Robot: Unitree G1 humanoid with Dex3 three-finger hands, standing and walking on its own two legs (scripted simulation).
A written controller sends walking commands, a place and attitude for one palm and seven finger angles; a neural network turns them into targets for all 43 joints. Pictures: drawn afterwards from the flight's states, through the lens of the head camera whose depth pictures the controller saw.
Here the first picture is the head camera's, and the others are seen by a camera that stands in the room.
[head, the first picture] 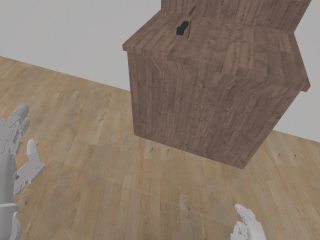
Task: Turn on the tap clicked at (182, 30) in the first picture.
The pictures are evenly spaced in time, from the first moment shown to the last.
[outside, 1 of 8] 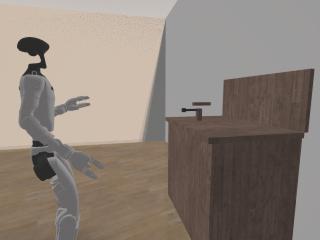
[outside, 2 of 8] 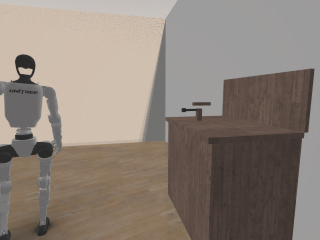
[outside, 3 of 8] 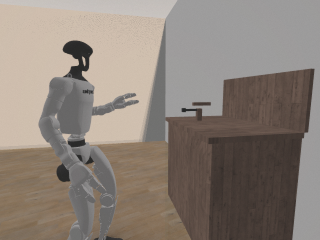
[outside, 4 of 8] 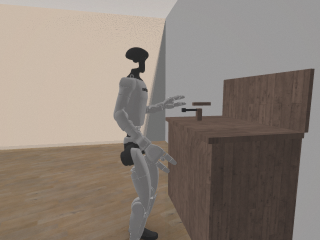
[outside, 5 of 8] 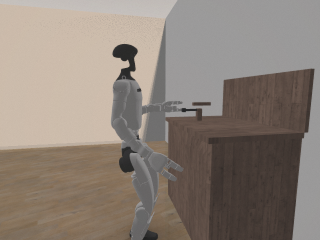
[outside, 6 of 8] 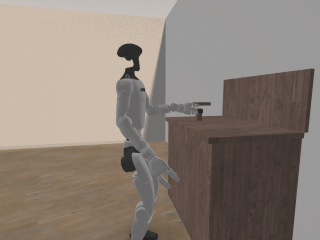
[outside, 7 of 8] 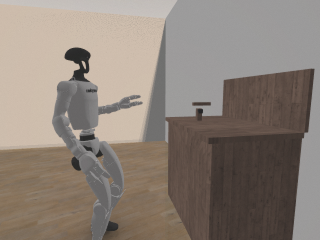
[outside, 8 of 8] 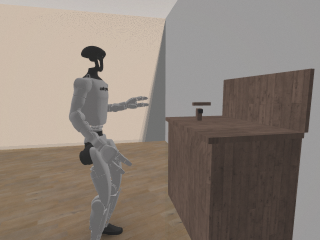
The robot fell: no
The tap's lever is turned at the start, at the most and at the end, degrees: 0 72 72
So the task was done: yes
